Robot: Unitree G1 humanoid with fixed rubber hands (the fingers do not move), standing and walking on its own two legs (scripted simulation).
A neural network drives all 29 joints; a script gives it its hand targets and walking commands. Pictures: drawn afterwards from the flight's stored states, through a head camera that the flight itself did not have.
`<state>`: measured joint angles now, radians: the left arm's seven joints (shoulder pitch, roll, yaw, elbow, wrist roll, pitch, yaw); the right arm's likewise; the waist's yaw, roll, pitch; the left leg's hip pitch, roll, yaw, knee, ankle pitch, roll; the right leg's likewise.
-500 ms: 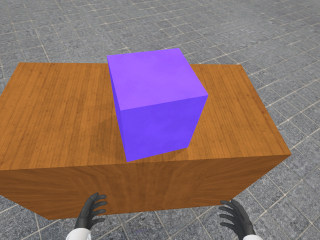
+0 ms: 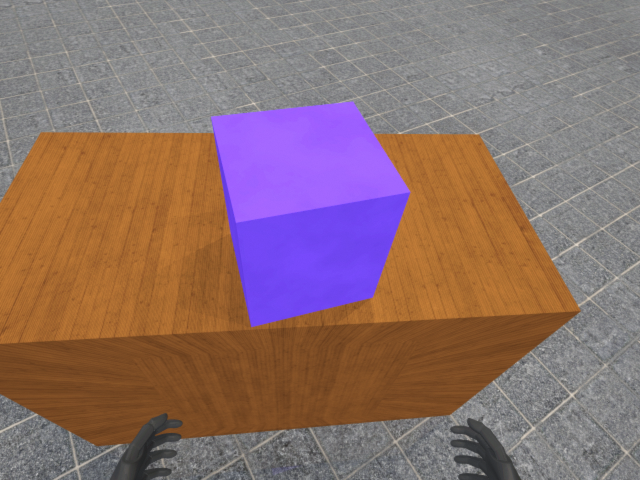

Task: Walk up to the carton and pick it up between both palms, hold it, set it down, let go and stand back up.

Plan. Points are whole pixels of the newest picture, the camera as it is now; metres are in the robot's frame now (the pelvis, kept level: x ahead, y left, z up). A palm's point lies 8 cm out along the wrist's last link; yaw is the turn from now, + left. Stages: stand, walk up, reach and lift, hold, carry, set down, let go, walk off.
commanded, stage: stand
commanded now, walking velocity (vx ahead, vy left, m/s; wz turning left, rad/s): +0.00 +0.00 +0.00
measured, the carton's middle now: (300, 217) +0.47 +0.06 +0.03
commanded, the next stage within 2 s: none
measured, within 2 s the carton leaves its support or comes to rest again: neither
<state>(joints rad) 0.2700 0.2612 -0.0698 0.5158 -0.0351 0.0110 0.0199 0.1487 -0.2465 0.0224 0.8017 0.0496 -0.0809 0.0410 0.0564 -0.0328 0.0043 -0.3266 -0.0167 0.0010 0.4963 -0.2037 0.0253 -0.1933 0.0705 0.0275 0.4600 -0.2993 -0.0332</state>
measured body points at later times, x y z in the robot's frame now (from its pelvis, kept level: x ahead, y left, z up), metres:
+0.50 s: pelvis +0.00 +0.00 +0.00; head +0.00 +0.01 +0.45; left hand +0.09 +0.26 -0.12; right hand +0.16 -0.27 -0.09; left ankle +0.03 +0.10 -0.74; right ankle -0.04 -0.09 -0.74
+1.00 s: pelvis -0.01 +0.00 +0.00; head -0.03 +0.02 +0.45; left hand +0.07 +0.27 -0.13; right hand +0.14 -0.27 -0.10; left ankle +0.03 +0.10 -0.74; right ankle -0.04 -0.09 -0.74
